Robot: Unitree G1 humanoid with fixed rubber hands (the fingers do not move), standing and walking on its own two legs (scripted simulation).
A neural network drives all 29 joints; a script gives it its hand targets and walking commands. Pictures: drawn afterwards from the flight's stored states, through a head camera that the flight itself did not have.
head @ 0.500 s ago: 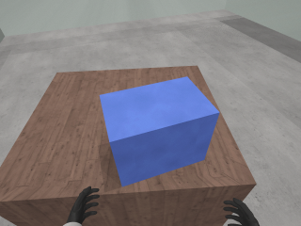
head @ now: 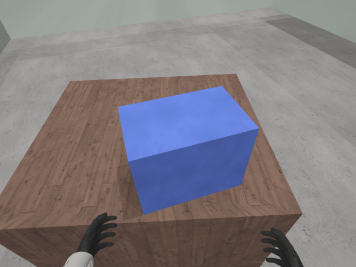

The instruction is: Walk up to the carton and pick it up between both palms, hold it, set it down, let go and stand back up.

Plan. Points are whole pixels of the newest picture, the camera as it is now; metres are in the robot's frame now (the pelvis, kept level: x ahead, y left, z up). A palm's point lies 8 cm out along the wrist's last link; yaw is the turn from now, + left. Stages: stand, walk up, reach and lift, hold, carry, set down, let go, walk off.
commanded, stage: let go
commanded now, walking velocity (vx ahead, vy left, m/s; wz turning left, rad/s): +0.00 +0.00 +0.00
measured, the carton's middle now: (183, 148) +0.44 +0.02 +0.02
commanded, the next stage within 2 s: stand in 0.10 s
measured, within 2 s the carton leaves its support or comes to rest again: neither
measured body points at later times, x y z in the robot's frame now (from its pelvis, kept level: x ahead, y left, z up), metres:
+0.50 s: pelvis -0.01 +0.00 -0.01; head +0.00 +0.02 +0.44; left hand +0.20 +0.24 -0.05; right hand +0.09 -0.27 -0.10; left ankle +0.02 +0.12 -0.74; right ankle +0.01 -0.08 -0.74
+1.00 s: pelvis -0.01 +0.02 -0.01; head -0.01 +0.04 +0.44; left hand +0.20 +0.24 -0.05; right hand +0.11 -0.23 -0.10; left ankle +0.02 +0.12 -0.74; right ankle +0.01 -0.08 -0.74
